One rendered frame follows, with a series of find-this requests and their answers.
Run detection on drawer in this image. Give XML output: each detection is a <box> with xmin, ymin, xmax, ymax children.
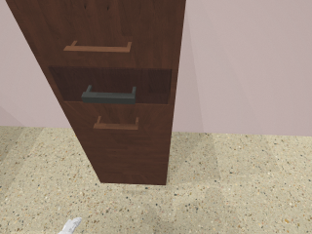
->
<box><xmin>48</xmin><ymin>65</ymin><xmax>171</xmax><ymax>104</ymax></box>

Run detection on cabinet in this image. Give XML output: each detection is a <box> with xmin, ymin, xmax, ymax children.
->
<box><xmin>5</xmin><ymin>0</ymin><xmax>186</xmax><ymax>186</ymax></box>

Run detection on robot left hand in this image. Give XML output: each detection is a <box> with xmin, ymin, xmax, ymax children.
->
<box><xmin>58</xmin><ymin>216</ymin><xmax>82</xmax><ymax>234</ymax></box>

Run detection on handle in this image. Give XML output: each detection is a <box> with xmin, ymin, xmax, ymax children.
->
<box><xmin>81</xmin><ymin>85</ymin><xmax>137</xmax><ymax>104</ymax></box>
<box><xmin>94</xmin><ymin>123</ymin><xmax>139</xmax><ymax>134</ymax></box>
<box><xmin>63</xmin><ymin>46</ymin><xmax>132</xmax><ymax>61</ymax></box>

